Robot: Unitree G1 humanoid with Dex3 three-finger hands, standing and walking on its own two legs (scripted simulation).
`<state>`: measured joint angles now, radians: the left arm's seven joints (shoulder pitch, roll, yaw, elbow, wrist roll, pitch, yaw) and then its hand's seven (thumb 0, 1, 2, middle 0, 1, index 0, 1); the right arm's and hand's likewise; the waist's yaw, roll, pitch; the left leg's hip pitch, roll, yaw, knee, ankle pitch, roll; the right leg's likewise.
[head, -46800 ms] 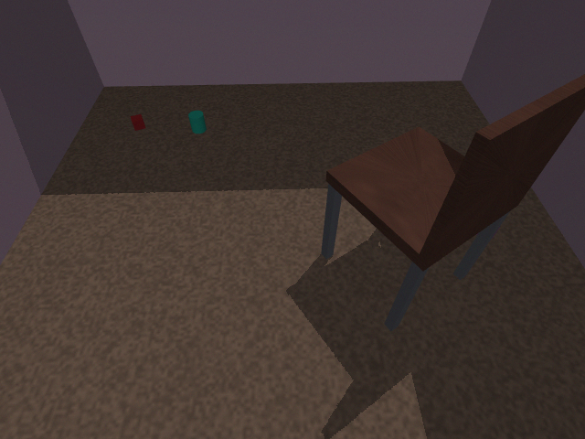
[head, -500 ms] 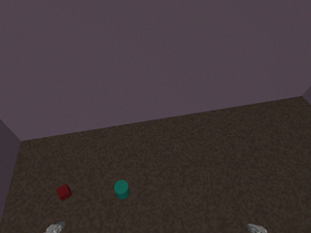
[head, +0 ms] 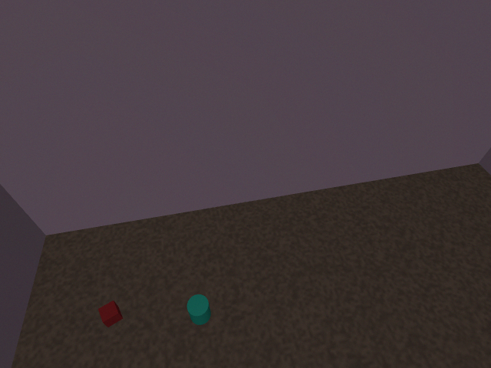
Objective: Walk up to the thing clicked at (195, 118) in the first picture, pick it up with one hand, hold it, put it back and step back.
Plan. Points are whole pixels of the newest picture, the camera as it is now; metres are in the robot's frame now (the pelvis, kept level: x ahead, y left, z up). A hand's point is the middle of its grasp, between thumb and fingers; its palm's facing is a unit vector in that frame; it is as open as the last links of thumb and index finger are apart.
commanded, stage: stand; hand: left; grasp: from above
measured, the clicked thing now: (199, 309) +0.47 +0.20 -0.73
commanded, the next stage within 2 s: step back in 1.70 s
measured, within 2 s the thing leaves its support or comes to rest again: neither
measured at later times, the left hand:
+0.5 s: hand out of the picture +0.07 +0.22 -0.16, palm faces +0.02 -0.95 -0.33, open 7.4 cm
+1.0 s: hand out of the picture +0.08 +0.22 -0.15, palm faces +0.00 -0.94 -0.34, open 7.4 cm
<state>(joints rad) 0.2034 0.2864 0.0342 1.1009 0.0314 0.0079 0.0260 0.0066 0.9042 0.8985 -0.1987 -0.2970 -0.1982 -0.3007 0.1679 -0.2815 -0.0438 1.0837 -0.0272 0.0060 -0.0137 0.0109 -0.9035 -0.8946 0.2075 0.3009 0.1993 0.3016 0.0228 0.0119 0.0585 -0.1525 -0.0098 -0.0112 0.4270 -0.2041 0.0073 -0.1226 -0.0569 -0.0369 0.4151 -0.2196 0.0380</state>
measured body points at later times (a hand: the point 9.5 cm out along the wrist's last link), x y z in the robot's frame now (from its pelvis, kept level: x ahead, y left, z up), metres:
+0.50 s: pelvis +0.01 -0.01 +0.00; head +0.01 -0.02 +0.45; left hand +0.07 +0.27 -0.13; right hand +0.08 -0.30 -0.14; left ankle +0.02 +0.11 -0.74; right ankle +0.01 -0.14 -0.74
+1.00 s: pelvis +0.02 -0.02 +0.01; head +0.03 -0.03 +0.46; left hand +0.08 +0.27 -0.13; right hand +0.08 -0.31 -0.14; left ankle +0.02 +0.11 -0.74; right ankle +0.01 -0.14 -0.74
